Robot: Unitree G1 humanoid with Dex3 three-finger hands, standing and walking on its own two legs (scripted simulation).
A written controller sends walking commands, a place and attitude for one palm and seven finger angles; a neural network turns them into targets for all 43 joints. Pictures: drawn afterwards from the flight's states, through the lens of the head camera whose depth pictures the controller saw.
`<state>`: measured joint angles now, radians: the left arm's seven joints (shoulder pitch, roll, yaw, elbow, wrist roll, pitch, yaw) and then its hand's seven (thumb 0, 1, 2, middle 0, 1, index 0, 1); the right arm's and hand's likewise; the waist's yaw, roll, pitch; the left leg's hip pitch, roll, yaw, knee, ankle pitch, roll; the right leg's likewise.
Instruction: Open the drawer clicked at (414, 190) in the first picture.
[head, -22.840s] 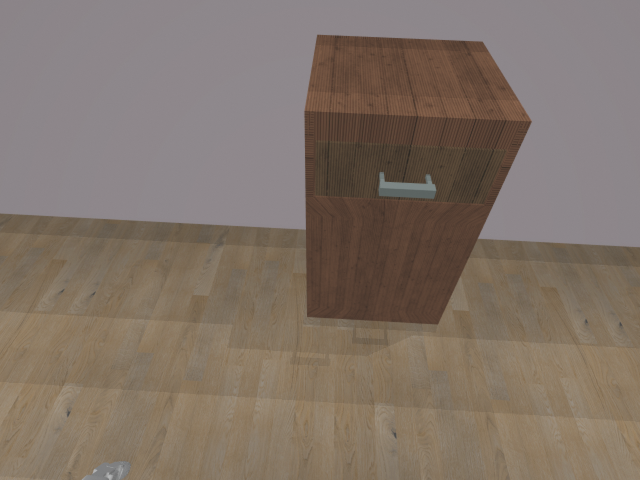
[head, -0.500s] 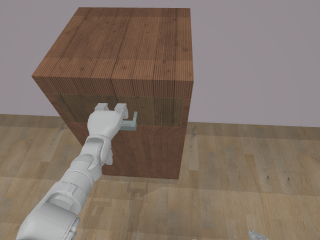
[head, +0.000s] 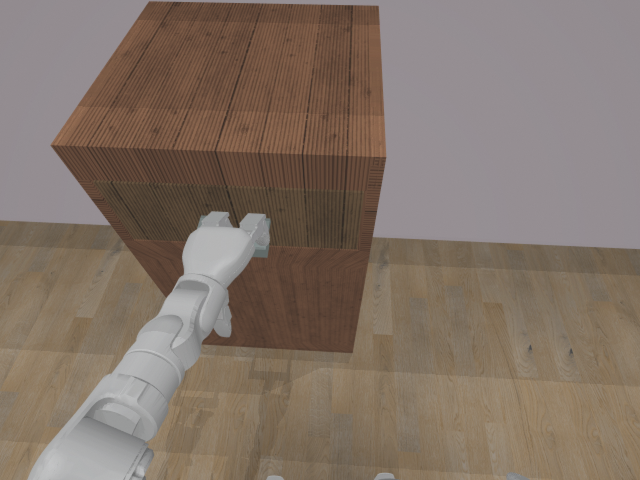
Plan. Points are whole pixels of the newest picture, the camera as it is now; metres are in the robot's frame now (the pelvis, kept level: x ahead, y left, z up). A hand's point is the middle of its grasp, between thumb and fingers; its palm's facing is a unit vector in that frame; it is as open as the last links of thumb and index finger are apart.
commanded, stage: re-aim the fingers above the handle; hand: left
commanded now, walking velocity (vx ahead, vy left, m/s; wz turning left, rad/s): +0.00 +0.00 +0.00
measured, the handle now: (232, 234) +0.50 +0.17 -0.07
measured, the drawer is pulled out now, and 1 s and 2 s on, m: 0.00 0.00 0.00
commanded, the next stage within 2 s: lower the fingers behind the handle in 0.02 s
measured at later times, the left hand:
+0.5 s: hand (219, 272) +0.40 +0.16 -0.03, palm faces -0.08 -0.06 -1.00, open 13.8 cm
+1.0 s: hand (222, 266) +0.42 +0.17 -0.05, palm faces -0.05 -0.03 -1.00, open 13.8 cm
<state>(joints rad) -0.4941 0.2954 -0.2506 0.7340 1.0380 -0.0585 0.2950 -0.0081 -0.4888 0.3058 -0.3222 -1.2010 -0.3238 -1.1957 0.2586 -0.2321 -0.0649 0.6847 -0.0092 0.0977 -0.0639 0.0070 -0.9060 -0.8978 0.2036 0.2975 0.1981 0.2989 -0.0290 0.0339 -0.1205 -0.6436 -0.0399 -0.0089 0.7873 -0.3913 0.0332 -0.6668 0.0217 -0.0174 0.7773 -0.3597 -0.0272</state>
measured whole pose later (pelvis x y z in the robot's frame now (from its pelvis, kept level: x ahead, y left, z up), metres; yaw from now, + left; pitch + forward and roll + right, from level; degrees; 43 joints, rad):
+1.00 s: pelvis -0.01 +0.00 -0.03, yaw -2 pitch +20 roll +0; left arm -0.61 0.31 -0.11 0.97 1.12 -0.02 0.47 0.00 -0.49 0.31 -0.29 -1.22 -0.32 -1.20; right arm 0.31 -0.22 -0.06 0.69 -0.02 0.11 -0.02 0.00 -0.91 -0.90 0.20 0.30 0.20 0.30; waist -0.06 0.04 -0.20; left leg -0.86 -0.02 0.02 0.96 -0.46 0.04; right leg -0.90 0.04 0.01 0.94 -0.40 -0.03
